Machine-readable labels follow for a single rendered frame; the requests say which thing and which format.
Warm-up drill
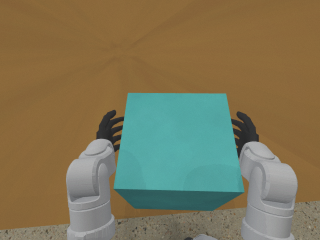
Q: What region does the robot right hand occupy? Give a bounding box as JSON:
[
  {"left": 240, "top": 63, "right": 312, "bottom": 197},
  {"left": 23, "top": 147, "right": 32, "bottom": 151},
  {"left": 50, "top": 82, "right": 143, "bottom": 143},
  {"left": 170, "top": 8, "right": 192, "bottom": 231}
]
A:
[{"left": 231, "top": 111, "right": 259, "bottom": 158}]

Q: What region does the left robot forearm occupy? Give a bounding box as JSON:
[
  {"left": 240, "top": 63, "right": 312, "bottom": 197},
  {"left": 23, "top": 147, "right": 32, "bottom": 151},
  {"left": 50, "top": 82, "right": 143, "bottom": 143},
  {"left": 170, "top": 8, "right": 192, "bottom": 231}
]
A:
[{"left": 66, "top": 139, "right": 116, "bottom": 240}]

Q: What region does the robot left hand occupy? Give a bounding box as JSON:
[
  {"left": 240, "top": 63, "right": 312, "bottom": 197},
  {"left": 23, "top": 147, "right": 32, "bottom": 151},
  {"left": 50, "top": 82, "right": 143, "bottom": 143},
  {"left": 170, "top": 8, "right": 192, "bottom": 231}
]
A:
[{"left": 96, "top": 110, "right": 124, "bottom": 152}]

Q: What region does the carton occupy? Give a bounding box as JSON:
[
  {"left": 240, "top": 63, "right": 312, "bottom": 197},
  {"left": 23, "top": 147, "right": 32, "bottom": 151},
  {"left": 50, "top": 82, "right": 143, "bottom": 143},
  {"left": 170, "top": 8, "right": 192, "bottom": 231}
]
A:
[{"left": 113, "top": 93, "right": 245, "bottom": 211}]

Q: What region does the right robot forearm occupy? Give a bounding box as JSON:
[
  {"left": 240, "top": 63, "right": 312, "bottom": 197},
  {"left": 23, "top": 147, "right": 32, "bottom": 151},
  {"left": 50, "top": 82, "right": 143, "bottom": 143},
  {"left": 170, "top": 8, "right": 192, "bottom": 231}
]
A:
[{"left": 239, "top": 141, "right": 298, "bottom": 240}]

